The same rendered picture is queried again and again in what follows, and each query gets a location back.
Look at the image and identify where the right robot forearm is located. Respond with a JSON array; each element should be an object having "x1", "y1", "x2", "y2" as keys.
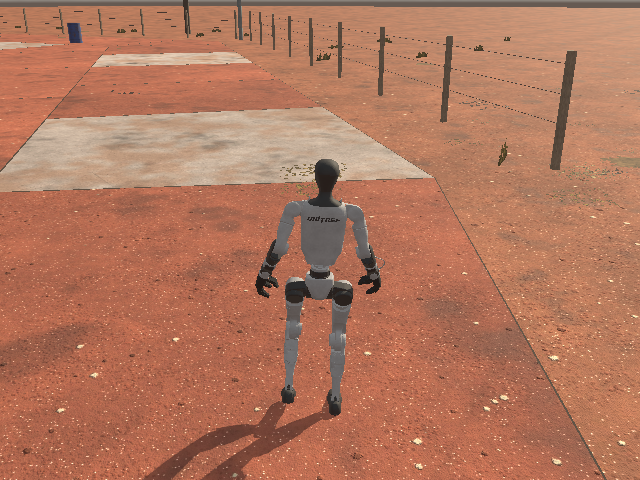
[{"x1": 361, "y1": 244, "x2": 380, "y2": 280}]

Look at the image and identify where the right robot hand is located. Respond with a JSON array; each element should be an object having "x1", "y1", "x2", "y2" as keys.
[{"x1": 358, "y1": 275, "x2": 381, "y2": 294}]

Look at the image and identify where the left robot forearm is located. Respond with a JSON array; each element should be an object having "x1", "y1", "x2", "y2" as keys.
[{"x1": 259, "y1": 239, "x2": 282, "y2": 279}]

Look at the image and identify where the robot left upper arm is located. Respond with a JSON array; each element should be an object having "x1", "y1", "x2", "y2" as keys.
[{"x1": 272, "y1": 200, "x2": 304, "y2": 256}]

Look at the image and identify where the robot thigh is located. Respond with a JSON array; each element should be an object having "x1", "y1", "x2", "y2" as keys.
[
  {"x1": 285, "y1": 277, "x2": 306, "y2": 339},
  {"x1": 329, "y1": 280, "x2": 353, "y2": 351}
]

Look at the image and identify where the left robot hand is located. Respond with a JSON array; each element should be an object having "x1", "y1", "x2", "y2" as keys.
[{"x1": 255, "y1": 274, "x2": 279, "y2": 298}]

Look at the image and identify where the robot right upper arm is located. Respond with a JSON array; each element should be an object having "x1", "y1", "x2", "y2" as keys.
[{"x1": 345, "y1": 203, "x2": 371, "y2": 259}]

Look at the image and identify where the robot left thigh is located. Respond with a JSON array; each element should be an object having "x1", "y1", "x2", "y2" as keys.
[{"x1": 285, "y1": 277, "x2": 306, "y2": 339}]

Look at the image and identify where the robot right thigh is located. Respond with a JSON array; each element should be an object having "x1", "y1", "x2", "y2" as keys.
[{"x1": 329, "y1": 280, "x2": 353, "y2": 351}]

